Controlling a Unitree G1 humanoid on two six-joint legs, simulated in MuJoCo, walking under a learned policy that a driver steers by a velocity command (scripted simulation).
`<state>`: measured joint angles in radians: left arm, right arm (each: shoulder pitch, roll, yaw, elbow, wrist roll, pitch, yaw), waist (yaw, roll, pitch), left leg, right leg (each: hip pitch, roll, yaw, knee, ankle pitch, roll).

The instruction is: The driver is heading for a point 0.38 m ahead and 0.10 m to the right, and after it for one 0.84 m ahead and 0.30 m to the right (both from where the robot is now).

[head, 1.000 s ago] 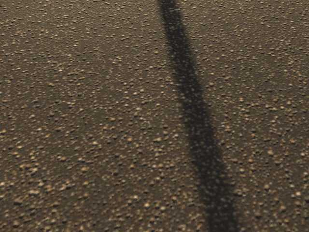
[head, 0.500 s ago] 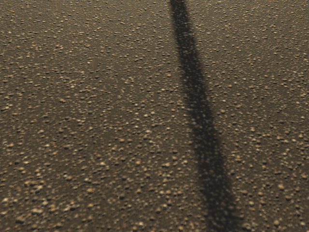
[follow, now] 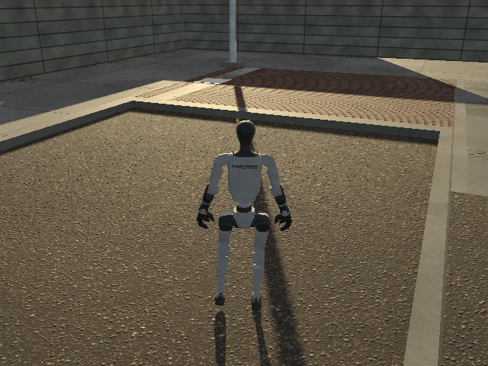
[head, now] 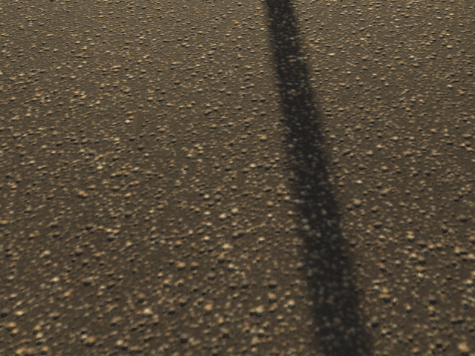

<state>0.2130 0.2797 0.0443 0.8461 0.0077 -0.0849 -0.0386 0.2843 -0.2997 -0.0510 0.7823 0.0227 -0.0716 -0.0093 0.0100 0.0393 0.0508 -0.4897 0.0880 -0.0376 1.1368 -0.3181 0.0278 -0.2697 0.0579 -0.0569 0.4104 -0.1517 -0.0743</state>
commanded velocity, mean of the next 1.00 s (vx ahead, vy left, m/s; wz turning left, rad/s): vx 0.50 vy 0.00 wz -0.36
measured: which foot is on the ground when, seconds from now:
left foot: up 0.00-0.32, down 0.34-0.88, up 0.90-1.00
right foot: down 0.00-0.34, up 0.36-0.84, down 0.86-1.00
